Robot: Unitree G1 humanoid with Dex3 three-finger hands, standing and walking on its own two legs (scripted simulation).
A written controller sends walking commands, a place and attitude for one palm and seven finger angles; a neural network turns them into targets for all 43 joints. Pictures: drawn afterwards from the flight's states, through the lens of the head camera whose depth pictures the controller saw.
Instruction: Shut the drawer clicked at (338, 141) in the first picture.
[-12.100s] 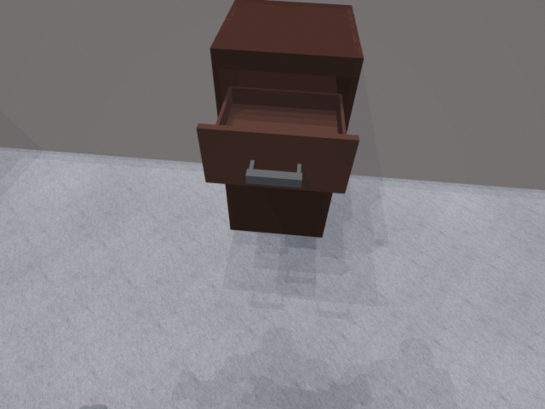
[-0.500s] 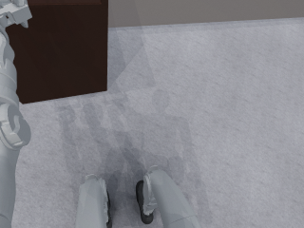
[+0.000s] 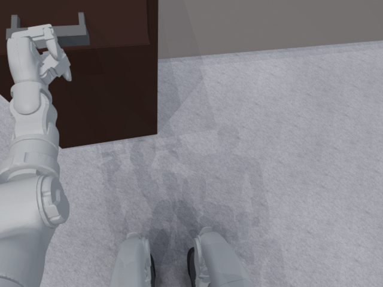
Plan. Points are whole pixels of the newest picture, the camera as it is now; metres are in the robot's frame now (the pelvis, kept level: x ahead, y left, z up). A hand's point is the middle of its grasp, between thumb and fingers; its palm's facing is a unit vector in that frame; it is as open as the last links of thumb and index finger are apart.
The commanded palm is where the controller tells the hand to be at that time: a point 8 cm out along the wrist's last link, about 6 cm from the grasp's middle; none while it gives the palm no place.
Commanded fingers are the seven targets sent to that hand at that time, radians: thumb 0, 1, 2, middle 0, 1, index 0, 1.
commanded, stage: draw the hand back to the body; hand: left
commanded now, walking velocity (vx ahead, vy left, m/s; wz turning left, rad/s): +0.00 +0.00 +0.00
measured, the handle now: (49, 28) +0.63 +0.23 +0.04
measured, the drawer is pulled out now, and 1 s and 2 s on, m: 0.00 0.00 0.00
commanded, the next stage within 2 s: step back with the hand held close in 1.32 s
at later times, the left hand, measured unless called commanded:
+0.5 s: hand (7, 112) +0.38 +0.21 +0.15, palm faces +0.13 -0.99 -0.10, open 3.3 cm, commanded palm +0.34 +0.26 +0.17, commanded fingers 0.00 0.90 0.90 -1.40 -1.60 -1.40 -1.60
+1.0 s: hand out of the picture +0.24 +0.23 +0.25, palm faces +0.38 -0.87 -0.32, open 3.3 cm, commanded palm +0.18 +0.28 +0.27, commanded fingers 0.00 0.90 0.90 -1.40 -1.60 -1.40 -1.60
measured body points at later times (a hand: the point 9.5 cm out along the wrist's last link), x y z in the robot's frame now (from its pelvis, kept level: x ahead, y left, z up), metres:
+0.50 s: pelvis +0.04 +0.00 +0.08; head +0.09 +0.01 +0.53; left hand +0.37 +0.26 +0.16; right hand +0.19 -0.25 -0.02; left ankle +0.02 +0.09 -0.62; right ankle +0.01 -0.12 -0.62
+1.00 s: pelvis +0.04 -0.01 +0.12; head +0.02 -0.03 +0.57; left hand +0.21 +0.28 +0.27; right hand +0.25 -0.20 +0.05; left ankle +0.02 +0.09 -0.62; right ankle +0.01 -0.12 -0.62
